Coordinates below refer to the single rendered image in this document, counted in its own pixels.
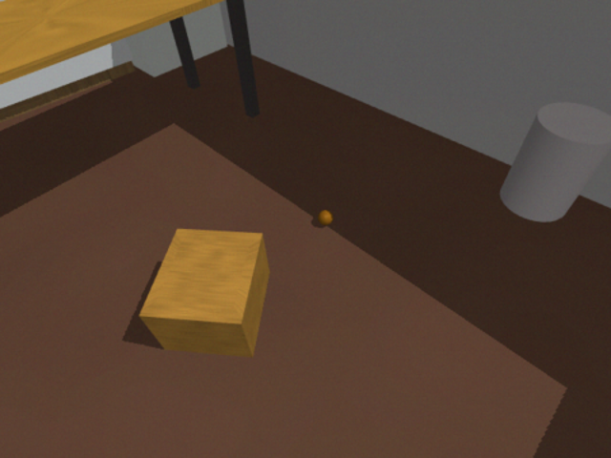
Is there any table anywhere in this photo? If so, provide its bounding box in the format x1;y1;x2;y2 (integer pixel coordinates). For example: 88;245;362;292
0;0;260;117

